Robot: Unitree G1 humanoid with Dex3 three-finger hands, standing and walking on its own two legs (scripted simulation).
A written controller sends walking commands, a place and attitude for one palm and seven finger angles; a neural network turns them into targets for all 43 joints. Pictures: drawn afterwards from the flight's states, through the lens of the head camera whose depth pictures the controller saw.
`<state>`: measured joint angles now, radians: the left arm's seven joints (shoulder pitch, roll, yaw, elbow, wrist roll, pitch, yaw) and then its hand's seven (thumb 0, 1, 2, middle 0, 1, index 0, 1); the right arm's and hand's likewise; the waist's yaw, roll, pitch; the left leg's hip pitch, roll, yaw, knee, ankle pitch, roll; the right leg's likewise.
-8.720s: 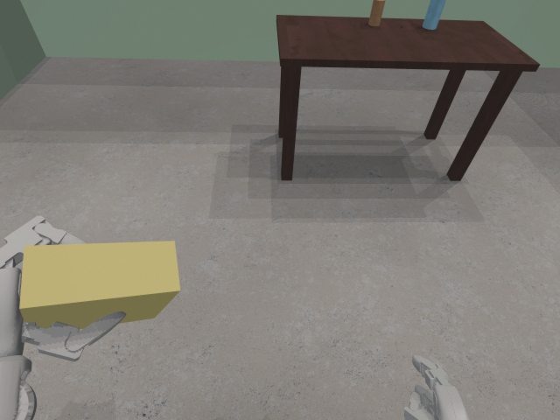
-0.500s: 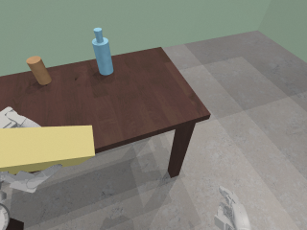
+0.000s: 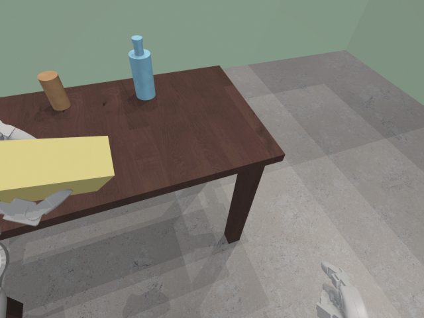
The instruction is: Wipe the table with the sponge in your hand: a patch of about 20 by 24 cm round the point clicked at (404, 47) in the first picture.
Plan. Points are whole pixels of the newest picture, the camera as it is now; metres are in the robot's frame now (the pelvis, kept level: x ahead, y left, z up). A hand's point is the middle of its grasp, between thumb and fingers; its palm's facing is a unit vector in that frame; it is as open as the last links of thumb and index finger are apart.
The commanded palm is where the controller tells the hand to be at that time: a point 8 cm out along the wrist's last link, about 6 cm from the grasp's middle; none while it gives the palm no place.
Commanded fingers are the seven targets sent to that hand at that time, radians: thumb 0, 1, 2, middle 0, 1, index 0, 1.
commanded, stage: come to a stop and stand still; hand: left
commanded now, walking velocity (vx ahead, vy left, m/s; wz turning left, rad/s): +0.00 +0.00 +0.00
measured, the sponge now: (70, 170) +0.27 +0.24 +0.17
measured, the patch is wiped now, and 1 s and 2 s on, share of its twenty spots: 0.00 0.00 0.00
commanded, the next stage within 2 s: look again from close up in 0.98 s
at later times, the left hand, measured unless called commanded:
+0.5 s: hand (34, 195) +0.23 +0.28 +0.16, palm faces +0.43 -0.84 -0.34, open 9.7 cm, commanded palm +0.16 +0.31 +0.18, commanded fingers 0.00 0.10 1.30 -1.20 -1.60 -1.20 -1.60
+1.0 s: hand (55, 179) +0.25 +0.26 +0.16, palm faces +0.39 -0.83 -0.39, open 9.7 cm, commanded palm +0.19 +0.29 +0.18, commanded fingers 0.00 0.10 1.30 -1.20 -1.60 -1.20 -1.60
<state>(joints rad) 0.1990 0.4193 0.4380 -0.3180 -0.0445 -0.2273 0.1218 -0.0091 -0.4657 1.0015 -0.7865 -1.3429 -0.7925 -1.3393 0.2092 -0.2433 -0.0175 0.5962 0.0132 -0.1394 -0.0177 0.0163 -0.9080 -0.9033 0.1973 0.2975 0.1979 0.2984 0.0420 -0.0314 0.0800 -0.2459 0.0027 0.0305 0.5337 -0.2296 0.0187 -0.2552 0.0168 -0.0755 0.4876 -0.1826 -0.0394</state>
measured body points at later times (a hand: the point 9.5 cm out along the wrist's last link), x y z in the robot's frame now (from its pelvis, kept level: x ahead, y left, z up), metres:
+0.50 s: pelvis +0.01 +0.03 +0.01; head +0.01 +0.04 +0.46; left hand +0.20 +0.32 +0.18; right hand +0.19 -0.17 -0.06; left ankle +0.03 +0.10 -0.73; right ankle +0.05 -0.09 -0.73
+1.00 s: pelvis +0.04 +0.01 +0.01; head +0.07 +0.02 +0.46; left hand +0.23 +0.31 +0.18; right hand +0.24 -0.21 -0.06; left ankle +0.03 +0.10 -0.73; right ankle +0.05 -0.09 -0.73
